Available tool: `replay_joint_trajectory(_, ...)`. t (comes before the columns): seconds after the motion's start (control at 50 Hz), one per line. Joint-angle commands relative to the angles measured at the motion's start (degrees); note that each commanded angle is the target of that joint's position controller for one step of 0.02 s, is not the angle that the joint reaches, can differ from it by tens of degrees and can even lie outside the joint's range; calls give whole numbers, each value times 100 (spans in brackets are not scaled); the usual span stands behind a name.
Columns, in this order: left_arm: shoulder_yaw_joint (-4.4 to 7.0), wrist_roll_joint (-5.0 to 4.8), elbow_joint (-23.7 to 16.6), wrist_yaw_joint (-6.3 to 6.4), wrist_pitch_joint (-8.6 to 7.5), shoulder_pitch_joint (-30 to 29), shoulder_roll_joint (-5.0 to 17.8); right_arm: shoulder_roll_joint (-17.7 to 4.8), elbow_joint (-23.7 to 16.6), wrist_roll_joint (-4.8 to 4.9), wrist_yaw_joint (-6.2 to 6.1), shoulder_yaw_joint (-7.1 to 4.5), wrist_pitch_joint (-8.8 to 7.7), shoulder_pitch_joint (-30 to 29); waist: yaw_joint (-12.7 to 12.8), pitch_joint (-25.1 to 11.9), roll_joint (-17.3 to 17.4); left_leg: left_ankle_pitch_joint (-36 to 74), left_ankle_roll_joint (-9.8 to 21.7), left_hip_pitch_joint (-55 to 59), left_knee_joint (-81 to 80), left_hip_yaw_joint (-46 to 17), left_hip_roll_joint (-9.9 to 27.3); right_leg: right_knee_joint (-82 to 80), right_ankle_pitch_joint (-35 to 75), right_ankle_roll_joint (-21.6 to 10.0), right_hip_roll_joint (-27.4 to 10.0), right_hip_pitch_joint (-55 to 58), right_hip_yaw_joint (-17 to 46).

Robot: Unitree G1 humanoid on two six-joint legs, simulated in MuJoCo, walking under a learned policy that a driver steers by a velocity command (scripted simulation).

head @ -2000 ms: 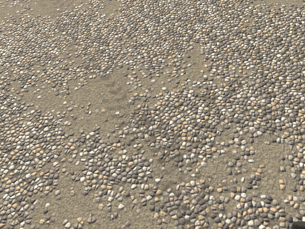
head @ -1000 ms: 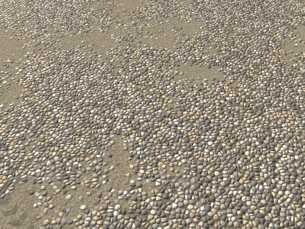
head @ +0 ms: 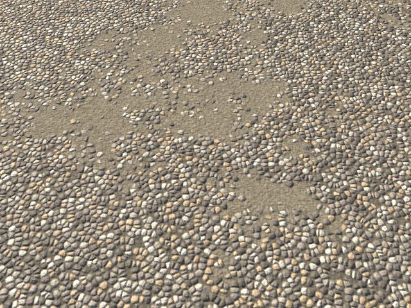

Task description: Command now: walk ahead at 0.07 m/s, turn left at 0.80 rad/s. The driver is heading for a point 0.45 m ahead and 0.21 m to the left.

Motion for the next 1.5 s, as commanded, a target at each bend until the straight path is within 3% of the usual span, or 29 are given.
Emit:
replay_joint_trajectory(0.02,288,-68,-402,25,-14,-427,977,-348,-384,-12,124,-94,34,212,-101,-1163,-651,265,167,811,-579,108,81,-916,836,-1014,-1729,671,742)
replay_joint_trajectory(0.12,384,-328,-218,-143,96,-418,1035,-484,-493,-20,225,-238,163,366,-318,-1078,-608,486,690,1587,-2196,477,-199,24,598,-394,-1757,983,314)
replay_joint_trajectory(0.14,368,-362,-59,-183,136,-134,848,-708,-419,-79,156,-341,145,642,-366,-940,-122,1180,955,2003,-2843,94,-256,810,-55,-20,-1371,646,76)
replay_joint_trajectory(0.16,342,-181,-123,-202,162,-42,672,-1484,-473,-98,19,-541,84,897,-261,-676,1581,3901,1533,2680,-3392,-1801,913,2571,-1988,571,-604,-807,-349)
replay_joint_trajectory(0.18,300,7,-525,-130,145,-594,601,-1784,-654,-299,41,-522,-100,697,-213,-818,1883,3828,2565,2863,-3625,-3475,1457,3899,-3277,896,261,-2231,749)
replay_joint_trajectory(0.2,343,-20,-552,-83,150,-906,781,-1586,-654,-312,116,-504,-295,696,-383,-1093,1013,3172,2582,2970,-3775,-3178,1378,4443,-3035,803,280,-2502,1471)
replay_joint_trajectory(0.22,346,-137,-570,-46,122,-953,735,-1489,-628,-211,99,-475,-424,570,-225,-978,757,2797,2286,2956,-3808,-2831,1093,4384,-2461,654,271,-2636,1725)
replay_joint_trajectory(0.26,400,-85,-401,51,66,-714,859,-1067,-750,24,-31,-360,-411,51,56,-986,452,2722,1843,2820,-3635,-2389,792,4036,-1693,584,169,-2546,1948)
replay_joint_trajectory(0.3,400,-100,-349,4,1,-609,796,-909,-892,-10,-138,-305,-341,-13,119,-1288,495,3130,1756,2768,-3508,-2232,579,3835,-1307,622,344,-2141,1983)
replay_joint_trajectory(0.38,296,-190,-339,-67,-35,-721,541,-1053,-1018,8,-218,-368,-266,143,3,-1353,506,2719,1677,2762,-3368,-2445,327,2521,-989,757,642,-1786,2093)
replay_joint_trajectory(0.52,352,-240,-307,-222,-114,-521,781,-1077,-1327,1,-141,-392,-159,-68,-62,-1206,994,2101,1525,2272,-3187,-3358,66,1128,-1028,690,819,-800,2259)
replay_joint_trajectory(0.58,459,-247,-167,-256,-177,20,951,-959,-1475,72,-122,-339,-125,-339,195,-1226,935,1620,1206,1822,-2780,-3396,-334,-383,-80,508,554,421,2160)
replay_joint_trajectory(0.6,530,-190,-181,-223,-144,109,1228,-641,-1462,35,-106,-246,-108,-8,17,-1461,177,-35,948,1280,-1976,-2914,-754,-600,106,159,-416,1223,2891)
replay_joint_trajectory(0.62,544,-54,-257,-178,-59,-157,1559,-447,-1532,33,-81,-187,-125,419,-417,-1249,-1523,-1806,635,56,-787,-1663,-1670,-751,1081,-669,-1509,1564,4271)
replay_joint_trajectory(0.64,505,66,-350,-174,-83,-200,1285,-1034,-1510,-41,-43,-340,-192,424,-319,-1066,-1563,-1685,366,-359,487,-1438,-1131,-823,1133,-1203,-2054,1184,4705)
replay_joint_trajectory(0.66,412,9,-466,-134,-87,-384,961,-1316,-1383,-37,-26,-425,-194,382,-285,-946,-1112,-1262,259,-260,950,-1299,-895,-712,912,-1153,-1745,948,4095)
replay_joint_trajectory(0.72,306,-167,-448,-25,20,-389,812,-846,-1280,-60,-10,-285,-125,312,-145,-675,-666,-573,63,-345,1491,-970,-801,-628,800,-892,-1036,810,2980)
replay_joint_trajectory(0.78,335,-120,-311,-26,87,114,995,-528,-1452,-23,-15,-117,-190,-74,163,-810,-844,-591,-8,-359,693,-681,-731,-567,1574,-1035,-983,1328,2598)
replay_joint_trajectory(0.88,386,-203,-255,-157,148,118,1256,-422,-1410,-62,0,6,-203,-81,219,-1086,-1250,-611,29,895,-1097,-293,-651,-391,2072,-1026,-1091,1216,2215)
replay_joint_trajectory(0.96,258,-372,-73,-191,153,273,1062,-416,-1109,-79,38,-15,-182,414,-39,-1035,-1084,1016,435,2388,-3653,-83,-813,119,1508,-569,-932,748,2000)
replay_joint_trajectory(0.98,162,-270,18,-226,96,561,812,-599,-1152,-105,13,-32,-172,423,49,-1205,-580,1830,614,3193,-3756,-746,-309,491,663,-94,-696,215,1769)
replay_joint_trajectory(1.0,8,66,-88,-304,17,696,423,-1040,-1295,-176,-65,-79,-132,393,268,-1400,1032,4045,1119,3850,-3415,-2196,1047,1571,-1750,471,-132,-789,1213)
replay_joint_trajectory(1.02,71,-61,-208,-232,17,249,630,-759,-1255,-356,5,9,-221,304,-42,-1343,1227,3672,1959,2887,-3537,-2463,1438,1981,-2775,650,-36,-840,1490)
replay_joint_trajectory(1.04,148,-158,-182,-185,56,134,926,-571,-1231,-364,58,56,-324,141,-64,-1055,893,3196,2022,2665,-3675,-2249,1149,2434,-2695,743,-98,-815,1582)
replay_joint_trajectory(1.14,121,-242,253,-178,220,705,688,-226,-854,-298,27,160,-509,-289,182,-904,767,3586,1541,2355,-3537,-1013,501,2418,-1731,911,-113,-272,1591)
replay_joint_trajectory(1.18,131,-361,87,-219,207,348,873,-816,-673,-178,-32,-82,-452,375,-325,-823,879,23,1693,2704,-4199,-1416,736,2709,-1640,748,40,-907,1243)
replay_joint_trajectory(1.22,157,-466,-200,-242,154,-126,952,-879,-560,-100,-78,-130,-524,584,-483,-250,971,-2148,1706,2949,-4825,-2217,1188,2782,-1662,471,-168,-1993,1514)
replay_joint_trajectory(1.34,118,-428,-308,-403,-64,-46,605,-676,-452,-72,-59,-218,-905,550,-319,-263,445,-1151,1475,3689,-5079,-1345,1404,2671,-1117,179,-554,-2690,1629)
replay_joint_trajectory(1.5,8,-456,-642,-553,45,-59,607,-1003,-360,-41,148,-357,-883,402,-97,15,356,-700,1196,3186,-4964,311,1343,2463,-1132,-31,-635,-2008,987)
